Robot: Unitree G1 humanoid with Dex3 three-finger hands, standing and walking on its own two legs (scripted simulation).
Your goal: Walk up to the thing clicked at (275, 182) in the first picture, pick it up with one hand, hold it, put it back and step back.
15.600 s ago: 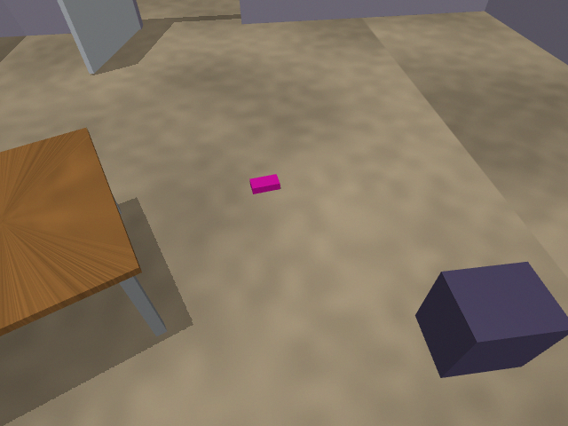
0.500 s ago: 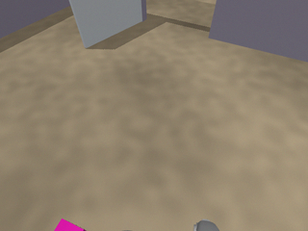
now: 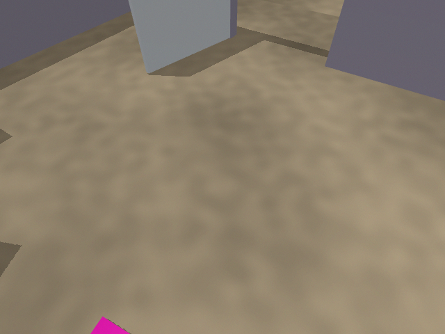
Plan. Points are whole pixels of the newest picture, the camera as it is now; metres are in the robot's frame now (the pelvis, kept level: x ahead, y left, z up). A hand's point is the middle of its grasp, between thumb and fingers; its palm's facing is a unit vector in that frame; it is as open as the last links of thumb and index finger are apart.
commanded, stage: walk up
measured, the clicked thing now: out of the picture +0.23 +0.46 -0.74
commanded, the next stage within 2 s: stand in 0.48 s
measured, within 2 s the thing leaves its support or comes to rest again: neither
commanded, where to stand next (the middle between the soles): +0.04 +0.00 m, yaw -5 degrees
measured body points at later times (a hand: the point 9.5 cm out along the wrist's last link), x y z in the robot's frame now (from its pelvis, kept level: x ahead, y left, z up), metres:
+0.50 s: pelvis +0.00 +0.01 +0.02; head +0.01 +0.01 +0.47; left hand +0.10 +0.31 -0.11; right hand +0.09 -0.30 -0.10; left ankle -0.01 +0.11 -0.72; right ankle +0.03 -0.13 -0.72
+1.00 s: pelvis +0.00 -0.01 +0.02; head +0.00 -0.02 +0.47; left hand +0.08 +0.29 -0.11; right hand +0.06 -0.31 -0.12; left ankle -0.01 +0.11 -0.72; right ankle +0.03 -0.13 -0.72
